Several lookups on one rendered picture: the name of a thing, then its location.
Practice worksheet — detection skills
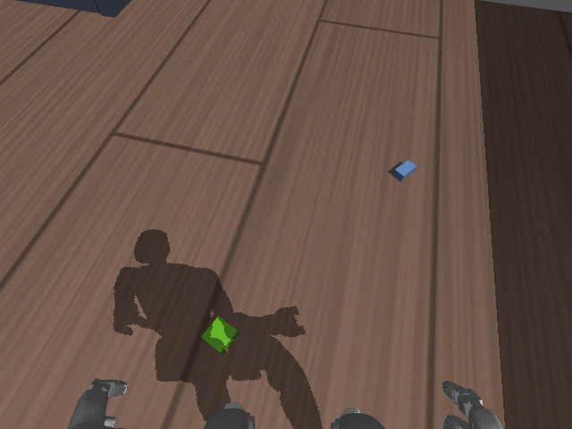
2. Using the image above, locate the left robot hand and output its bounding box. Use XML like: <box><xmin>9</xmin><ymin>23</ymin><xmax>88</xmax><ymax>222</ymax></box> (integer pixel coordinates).
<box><xmin>67</xmin><ymin>379</ymin><xmax>129</xmax><ymax>429</ymax></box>

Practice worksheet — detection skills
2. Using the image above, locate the right robot hand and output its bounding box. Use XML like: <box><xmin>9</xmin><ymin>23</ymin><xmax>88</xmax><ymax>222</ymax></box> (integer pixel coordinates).
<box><xmin>442</xmin><ymin>381</ymin><xmax>503</xmax><ymax>429</ymax></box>

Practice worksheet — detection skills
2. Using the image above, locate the armchair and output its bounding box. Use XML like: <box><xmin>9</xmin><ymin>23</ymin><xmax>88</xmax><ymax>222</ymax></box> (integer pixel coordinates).
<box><xmin>16</xmin><ymin>0</ymin><xmax>131</xmax><ymax>18</ymax></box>

